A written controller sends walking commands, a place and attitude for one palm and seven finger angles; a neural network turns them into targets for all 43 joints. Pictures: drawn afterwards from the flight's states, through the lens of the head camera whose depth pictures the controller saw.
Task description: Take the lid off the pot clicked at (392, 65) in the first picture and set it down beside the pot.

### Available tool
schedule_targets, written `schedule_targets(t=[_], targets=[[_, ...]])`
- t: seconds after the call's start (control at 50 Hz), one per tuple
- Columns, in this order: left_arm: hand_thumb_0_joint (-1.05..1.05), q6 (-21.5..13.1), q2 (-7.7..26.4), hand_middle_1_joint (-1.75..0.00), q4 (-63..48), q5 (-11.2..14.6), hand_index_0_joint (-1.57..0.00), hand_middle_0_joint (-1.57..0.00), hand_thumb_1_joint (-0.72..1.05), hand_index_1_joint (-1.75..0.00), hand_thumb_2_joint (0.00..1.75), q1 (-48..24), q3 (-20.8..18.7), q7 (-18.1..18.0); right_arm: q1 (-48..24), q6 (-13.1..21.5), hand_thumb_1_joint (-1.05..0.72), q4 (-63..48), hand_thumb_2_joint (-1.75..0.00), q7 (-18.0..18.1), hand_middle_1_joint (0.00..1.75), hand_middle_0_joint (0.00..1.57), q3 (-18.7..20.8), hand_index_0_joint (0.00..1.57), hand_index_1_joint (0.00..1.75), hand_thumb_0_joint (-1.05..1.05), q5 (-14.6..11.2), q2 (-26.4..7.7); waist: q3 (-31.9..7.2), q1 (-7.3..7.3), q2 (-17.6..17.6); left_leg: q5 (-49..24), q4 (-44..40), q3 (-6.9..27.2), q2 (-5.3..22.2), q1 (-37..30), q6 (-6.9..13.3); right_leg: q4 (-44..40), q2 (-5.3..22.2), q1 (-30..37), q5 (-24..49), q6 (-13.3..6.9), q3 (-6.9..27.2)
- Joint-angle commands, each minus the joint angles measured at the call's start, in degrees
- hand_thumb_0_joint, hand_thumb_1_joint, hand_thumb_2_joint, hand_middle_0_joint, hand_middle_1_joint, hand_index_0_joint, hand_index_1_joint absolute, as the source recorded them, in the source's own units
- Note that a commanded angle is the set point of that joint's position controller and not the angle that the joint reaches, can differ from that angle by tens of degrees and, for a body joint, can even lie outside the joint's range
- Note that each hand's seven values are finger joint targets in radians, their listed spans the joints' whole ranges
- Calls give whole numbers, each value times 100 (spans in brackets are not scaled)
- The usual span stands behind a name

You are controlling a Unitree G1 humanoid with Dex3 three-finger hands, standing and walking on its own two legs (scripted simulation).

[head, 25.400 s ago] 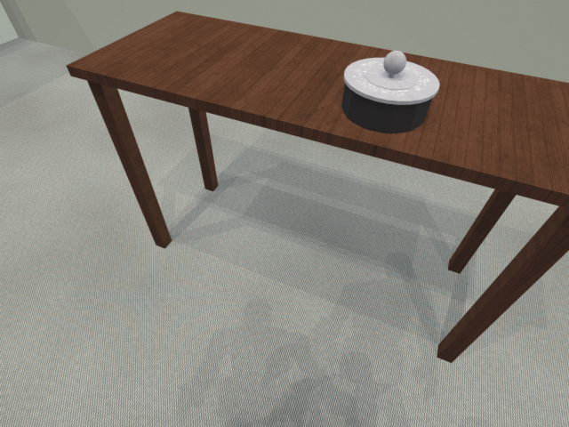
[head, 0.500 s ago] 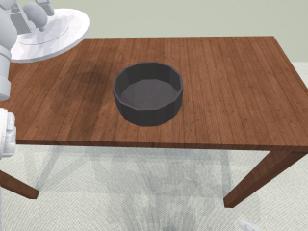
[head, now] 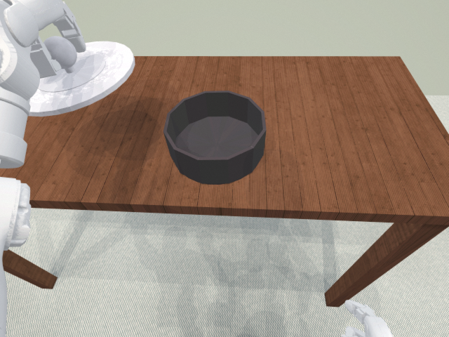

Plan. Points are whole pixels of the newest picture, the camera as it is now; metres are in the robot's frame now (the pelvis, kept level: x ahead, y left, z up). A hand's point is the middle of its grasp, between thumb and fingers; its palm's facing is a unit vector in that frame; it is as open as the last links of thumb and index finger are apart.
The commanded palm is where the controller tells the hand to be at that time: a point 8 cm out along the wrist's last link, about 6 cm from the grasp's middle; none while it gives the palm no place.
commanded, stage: lower the lid onto the table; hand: left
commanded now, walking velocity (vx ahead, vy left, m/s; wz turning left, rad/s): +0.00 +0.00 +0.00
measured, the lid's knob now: (59, 52) +0.48 +0.26 +0.26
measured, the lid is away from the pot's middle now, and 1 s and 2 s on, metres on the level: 0.23 0.23 0.22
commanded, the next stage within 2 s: none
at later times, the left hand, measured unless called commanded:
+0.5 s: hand (67, 73) +0.46 +0.25 +0.24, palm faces -0.26 -0.08 -0.96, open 7.9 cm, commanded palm +0.44 +0.26 +0.32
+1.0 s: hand (70, 96) +0.45 +0.26 +0.20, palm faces -0.30 -0.07 -0.95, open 7.9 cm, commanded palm +0.44 +0.26 +0.28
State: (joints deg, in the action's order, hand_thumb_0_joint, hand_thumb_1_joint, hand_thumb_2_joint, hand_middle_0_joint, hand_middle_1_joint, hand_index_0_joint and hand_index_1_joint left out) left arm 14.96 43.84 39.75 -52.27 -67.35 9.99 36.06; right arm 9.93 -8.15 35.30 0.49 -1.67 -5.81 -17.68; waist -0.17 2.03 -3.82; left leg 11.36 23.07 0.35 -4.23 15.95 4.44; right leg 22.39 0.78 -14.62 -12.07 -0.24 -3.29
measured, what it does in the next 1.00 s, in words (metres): stands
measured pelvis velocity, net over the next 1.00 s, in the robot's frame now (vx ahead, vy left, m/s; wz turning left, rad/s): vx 0.00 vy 0.01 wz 0.00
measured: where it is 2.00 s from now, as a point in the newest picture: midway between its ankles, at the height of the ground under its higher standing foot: outside the picture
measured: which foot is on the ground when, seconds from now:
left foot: down 0.00-1.00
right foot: down 0.00-1.00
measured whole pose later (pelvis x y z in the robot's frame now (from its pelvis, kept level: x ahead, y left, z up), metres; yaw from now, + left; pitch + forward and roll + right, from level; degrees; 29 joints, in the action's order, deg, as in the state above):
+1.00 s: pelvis +0.00 +0.01 +0.00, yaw +0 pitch +5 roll -1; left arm 7.6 41.9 40.8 -50.5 -58.3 8.1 33.1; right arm 11.9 -8.7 36.0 0.3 -0.6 -5.3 -17.2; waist 0.3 3.4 -3.3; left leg 12.1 24.0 0.5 -4.4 16.5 5.1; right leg 21.3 0.8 -14.2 -11.7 0.3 -3.3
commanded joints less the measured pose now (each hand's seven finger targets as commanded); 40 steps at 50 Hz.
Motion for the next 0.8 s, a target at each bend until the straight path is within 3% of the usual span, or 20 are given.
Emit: schedule_targets(t=[0.0,0.02,0.08,0.1,0.18,0.2,0.22,0.28,0.3,0.34,0.38,0.4,0.42,0.48,0.5,0.58,0.6,0.7,0.72,0.78], targets=[[0,-28,1632,-70,-1526,-149,-100,-131,36,-58,135,-3774,-664,-429,-157,198,-90,-639,-90,33,30,20,242,20,30,0,13,-691,-2668,140,-212,-2393,95,356,140,-1678,-58,-104,-221,446,1466,-302,82],[0,-3,1334,-70,-1026,-151,-100,-131,36,-58,135,-3589,-458,-404,-218,184,-90,-617,-90,57,30,20,221,20,30,0,1,-685,-2350,208,-105,-2209,97,343,127,-1553,-24,-93,-227,297,1382,-313,36],[0,-96,1523,-70,-1070,-15,-100,-131,36,-58,135,-3441,-553,-448,-78,178,-90,-555,-90,73,30,20,247,20,30,0,16,-820,-2473,195,-176,-2019,79,335,111,-1502,-39,-135,-168,428,1408,-329,65],[0,-140,1951,-70,-1359,-181,-100,-131,36,-58,135,-3809,-879,-503,-96,208,-90,-574,-90,82,30,20,225,20,30,0,39,-739,-2763,109,-143,-2033,41,327,78,-1456,-17,-83,-212,721,1517,-321,114],[0,-206,1476,-70,-873,-14,-100,-131,36,-58,135,-3523,-507,-497,11,209,-90,-493,-90,95,30,20,265,20,30,0,28,-797,-2519,251,-167,-1927,81,354,103,-1458,-28,-140,-179,496,1425,-319,70],[0,-253,1822,-70,-1164,-151,-100,-131,36,-58,135,-3866,-758,-532,-29,216,-90,-512,-90,89,30,20,237,20,30,0,31,-738,-2668,166,-191,-1866,0,364,99,-1440,-33,-114,-231,649,1406,-311,86],[0,-257,1486,-70,-843,-146,-100,-131,36,-58,135,-3764,-537,-509,-116,220,-90,-520,-90,104,30,20,229,20,30,0,29,-715,-2512,221,-191,-1789,45,320,68,-1391,8,-90,-228,560,1403,-319,77],[0,-355,1782,-70,-756,-31,-100,-131,36,-58,135,-3240,-811,-558,71,202,-90,-513,-90,84,30,20,273,20,30,0,40,-835,-2640,167,-204,-2032,70,340,107,-1334,-23,-80,-175,708,1558,-328,97],[0,-402,1906,-70,-1243,-159,-100,-131,36,-58,135,-3786,-859,-571,-22,221,-90,-556,-90,71,30,20,247,20,30,0,60,-734,-2838,136,-258,-2067,19,363,85,-1417,-34,-57,-213,833,1604,-316,128],[0,-391,1689,-70,-582,-134,-100,-131,36,-58,135,-3284,-787,-543,23,198,-90,-517,-90,84,30,20,252,20,30,0,31,-735,-2464,182,36,-2125,65,323,112,-1280,19,-41,-212,682,1683,-299,90],[0,-432,1689,-70,-473,-11,-100,-131,36,-58,135,-2877,-785,-546,155,161,-90,-513,-90,55,30,20,300,20,30,0,31,-849,-2406,199,-71,-2171,87,326,136,-1238,-18,-95,-179,649,1667,-303,86],[0,-457,2022,-70,-810,-144,-100,-131,36,-58,135,-3202,-1041,-566,78,165,-90,-561,-90,49,30,20,284,20,30,0,53,-779,-2580,105,32,-2079,33,312,124,-1211,-2,-62,-216,841,1697,-285,134],[0,-456,1635,-70,-476,-130,-100,-131,36,-58,135,-3100,-751,-532,21,154,-90,-563,-90,70,30,20,280,20,30,0,36,-760,-2370,201,19,-2084,72,279,113,-1189,39,-51,-214,656,1674,-290,99],[0,-510,1822,-70,-695,11,-100,-131,36,-58,135,-2920,-901,-573,173,133,-90,-555,-90,49,30,20,339,20,30,0,38,-871,-2542,192,-97,-2244,113,318,145,-1291,12,-68,-183,725,1748,-291,120],[0,-558,2206,-70,-1189,-131,-100,-131,36,-58,135,-3270,-1188,-603,114,162,-90,-624,-90,46,30,20,330,20,30,0,74,-796,-2830,104,-134,-2339,93,325,123,-1372,27,-42,-212,936,1861,-282,190],[0,-588,1719,-70,-912,61,-100,-131,36,-58,135,-2978,-858,-584,259,134,-90,-556,-90,63,30,20,380,20,30,0,51,-846,-2616,255,-294,-2527,142,393,164,-1540,-22,-109,-215,578,1709,-292,102],[0,-612,2076,-70,-1280,-69,-100,-131,36,-58,135,-3265,-1133,-615,185,164,-90,-590,-90,53,30,20,371,20,30,0,61,-797,-2753,179,-326,-2452,103,412,163,-1610,-26,-107,-257,640,1665,-282,151],[0,-717,2137,-70,-1507,-17,-100,-131,36,-58,135,-2906,-1284,-638,132,187,-90,-646,-90,7,30,20,373,20,30,0,87,-788,-2935,118,-407,-2908,177,448,163,-1700,-78,-40,-254,720,1863,-289,156],[0,-669,1589,-70,-883,15,-100,-131,36,-58,135,-2597,-953,-591,125,172,-90,-599,-90,27,30,20,382,20,30,0,82,-761,-2548,219,-209,-2867,241,413,151,-1580,-18,-50,-270,509,1854,-290,103],[0,-630,1439,-70,-800,171,-100,-131,36,-58,135,-2341,-785,-592,258,103,-90,-533,-90,1,30,20,420,20,30,0,50,-887,-2296,263,-173,-2604,173,416,199,-1524,-82,-153,-246,306,1607,-287,46]])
